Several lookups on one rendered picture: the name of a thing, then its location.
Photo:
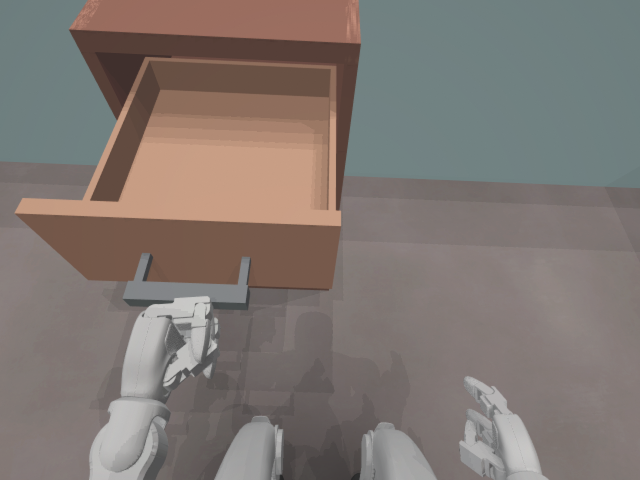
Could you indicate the cabinet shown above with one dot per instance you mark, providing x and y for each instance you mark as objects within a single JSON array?
[{"x": 115, "y": 36}]

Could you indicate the robot left thigh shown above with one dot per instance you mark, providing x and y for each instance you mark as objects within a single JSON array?
[{"x": 256, "y": 453}]

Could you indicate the robot right thigh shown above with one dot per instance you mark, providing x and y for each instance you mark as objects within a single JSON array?
[{"x": 389, "y": 454}]

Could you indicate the left robot forearm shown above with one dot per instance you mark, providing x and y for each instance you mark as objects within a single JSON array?
[{"x": 133, "y": 444}]

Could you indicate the robot left hand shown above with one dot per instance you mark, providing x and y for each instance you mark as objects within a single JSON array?
[{"x": 159, "y": 334}]

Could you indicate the handle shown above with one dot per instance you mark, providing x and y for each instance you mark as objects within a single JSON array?
[{"x": 143, "y": 293}]

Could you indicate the drawer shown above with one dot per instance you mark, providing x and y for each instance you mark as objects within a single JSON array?
[{"x": 209, "y": 161}]

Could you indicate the robot right hand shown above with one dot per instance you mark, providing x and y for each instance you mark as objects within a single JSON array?
[{"x": 507, "y": 447}]

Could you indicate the robot thigh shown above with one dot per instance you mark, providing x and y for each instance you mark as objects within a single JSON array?
[
  {"x": 256, "y": 453},
  {"x": 389, "y": 454}
]

